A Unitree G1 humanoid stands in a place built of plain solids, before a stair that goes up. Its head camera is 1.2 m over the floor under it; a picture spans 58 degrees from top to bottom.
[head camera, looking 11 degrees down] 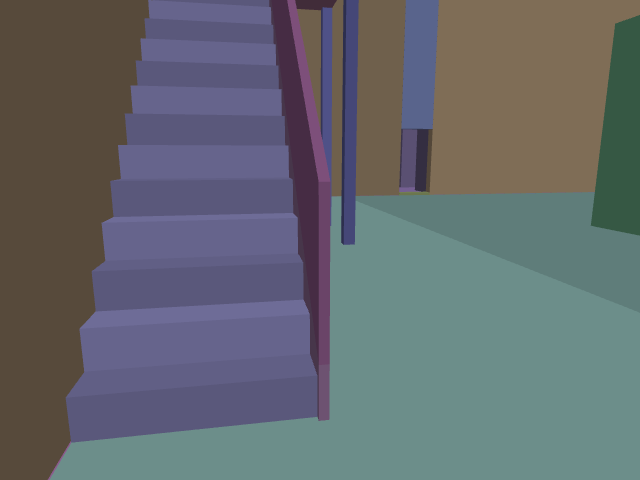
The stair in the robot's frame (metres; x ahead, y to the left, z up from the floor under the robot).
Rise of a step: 0.21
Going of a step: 0.23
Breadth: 1.07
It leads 10 degrees to the left of straight ahead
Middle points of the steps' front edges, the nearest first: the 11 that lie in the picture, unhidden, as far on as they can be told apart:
1.74 0.54 0.21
1.96 0.58 0.42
2.18 0.62 0.63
2.41 0.65 0.85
2.63 0.69 1.06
2.85 0.73 1.27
3.08 0.77 1.48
3.30 0.81 1.69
3.53 0.85 1.90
3.75 0.89 2.11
3.97 0.93 2.32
